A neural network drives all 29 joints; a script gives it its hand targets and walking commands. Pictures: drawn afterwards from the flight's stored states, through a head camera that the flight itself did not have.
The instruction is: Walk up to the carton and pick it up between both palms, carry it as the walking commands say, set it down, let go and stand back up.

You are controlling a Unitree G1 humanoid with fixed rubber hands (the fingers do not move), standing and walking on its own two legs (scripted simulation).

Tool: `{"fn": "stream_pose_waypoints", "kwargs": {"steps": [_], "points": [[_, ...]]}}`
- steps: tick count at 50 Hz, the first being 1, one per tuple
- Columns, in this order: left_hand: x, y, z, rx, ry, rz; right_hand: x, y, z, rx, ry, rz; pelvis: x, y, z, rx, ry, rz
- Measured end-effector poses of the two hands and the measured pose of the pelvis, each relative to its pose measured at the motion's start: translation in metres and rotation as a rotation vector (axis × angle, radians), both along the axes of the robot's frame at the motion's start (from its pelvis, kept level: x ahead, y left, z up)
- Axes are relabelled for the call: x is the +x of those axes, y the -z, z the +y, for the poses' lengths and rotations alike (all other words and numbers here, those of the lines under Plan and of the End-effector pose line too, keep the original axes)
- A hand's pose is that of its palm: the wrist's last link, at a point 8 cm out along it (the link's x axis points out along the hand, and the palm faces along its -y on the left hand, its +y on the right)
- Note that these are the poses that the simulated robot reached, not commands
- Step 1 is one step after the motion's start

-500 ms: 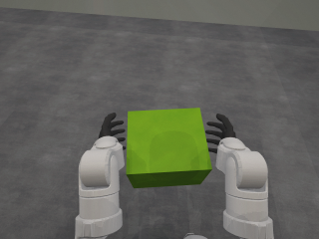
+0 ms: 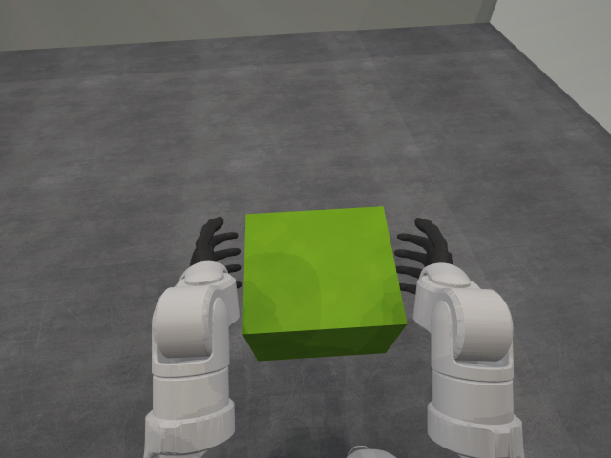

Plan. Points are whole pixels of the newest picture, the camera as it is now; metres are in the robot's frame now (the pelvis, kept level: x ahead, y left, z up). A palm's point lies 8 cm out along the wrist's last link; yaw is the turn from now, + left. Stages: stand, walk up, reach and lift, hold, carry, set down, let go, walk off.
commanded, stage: carry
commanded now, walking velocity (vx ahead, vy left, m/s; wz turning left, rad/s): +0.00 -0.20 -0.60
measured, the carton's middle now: (318, 286) +0.34 -0.01 +0.01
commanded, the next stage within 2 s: none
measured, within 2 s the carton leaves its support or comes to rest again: neither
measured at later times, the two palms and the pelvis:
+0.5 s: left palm (400, 279) +0.30 -0.09 +0.11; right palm out of the picture +0.22 -0.34 +0.11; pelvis -0.04 -0.13 +0.00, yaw -17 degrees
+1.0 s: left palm (590, 319) +0.24 -0.28 +0.12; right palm out of the picture +0.10 -0.50 +0.12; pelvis -0.09 -0.23 +0.01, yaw -33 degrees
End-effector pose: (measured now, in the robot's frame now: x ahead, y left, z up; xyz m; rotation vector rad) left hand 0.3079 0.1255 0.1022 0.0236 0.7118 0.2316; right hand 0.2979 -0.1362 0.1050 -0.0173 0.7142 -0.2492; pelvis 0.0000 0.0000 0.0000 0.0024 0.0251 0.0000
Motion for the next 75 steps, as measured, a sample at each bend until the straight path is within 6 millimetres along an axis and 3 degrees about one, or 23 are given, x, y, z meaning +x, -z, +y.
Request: {"fn": "stream_pose_waypoints", "kwargs": {"steps": [9,13,16,21,24,28,37,44,49,55,59,65,70,75], "points": [[-0.008,0.004,-0.060,0.014,0.062,0.011,-0.025,0.009,-0.059,0.014,0.065,0.015,-0.017,0.002,-0.038,0.013,0.046,-0.008],[-0.011,0.004,-0.084,-0.017,0.102,0.017,-0.036,-0.002,-0.083,-0.010,0.100,0.014,-0.022,-0.005,-0.054,0.019,0.091,-0.005],[-0.010,-0.008,-0.109,-0.019,0.142,0.004,-0.045,-0.010,-0.106,-0.004,0.135,0.004,-0.024,-0.011,-0.067,-0.002,0.140,-0.003],[-0.008,-0.018,-0.164,-0.019,0.200,-0.034,-0.059,-0.019,-0.158,-0.005,0.203,-0.029,-0.028,-0.011,-0.101,-0.009,0.236,0.030],[-0.011,-0.012,-0.207,-0.012,0.243,-0.046,-0.074,-0.011,-0.197,-0.003,0.251,-0.042,-0.034,0.000,-0.128,-0.021,0.279,0.028],[-0.021,0.001,-0.252,0.006,0.317,0.018,-0.103,0.002,-0.236,0.011,0.321,0.016,-0.047,-0.004,-0.148,0.000,0.313,0.006],[-0.039,0.002,-0.298,0.017,0.372,0.016,-0.135,0.007,-0.276,0.022,0.378,0.016,-0.066,-0.003,-0.174,0.009,0.359,0.000],[-0.052,-0.007,-0.338,-0.019,0.449,0.010,-0.163,-0.010,-0.310,0.000,0.446,0.006,-0.077,-0.012,-0.195,-0.003,0.461,0.003],[-0.064,-0.014,-0.392,-0.030,0.520,-0.016,-0.192,-0.017,-0.354,-0.008,0.524,-0.015,-0.089,-0.013,-0.222,-0.002,0.558,0.037],[-0.096,0.003,-0.469,-0.007,0.627,0.004,-0.247,0.003,-0.414,0.007,0.633,0.003,-0.115,-0.001,-0.262,-0.017,0.638,0.032],[-0.115,0.009,-0.497,0.024,0.677,0.038,-0.277,0.013,-0.434,0.035,0.681,0.036,-0.130,-0.005,-0.272,0.007,0.661,0.014],[-0.133,0.010,-0.517,0.015,0.702,0.025,-0.300,0.014,-0.448,0.031,0.709,0.024,-0.145,-0.002,-0.283,0.004,0.686,0.016],[-0.147,0.005,-0.531,-0.016,0.741,0.013,-0.321,0.003,-0.458,0.009,0.742,0.009,-0.155,-0.005,-0.290,-0.004,0.743,0.007],[-0.170,-0.009,-0.565,-0.038,0.808,0.002,-0.356,-0.012,-0.480,-0.007,0.806,-0.002,-0.170,-0.013,-0.304,-0.010,0.835,0.026]]}}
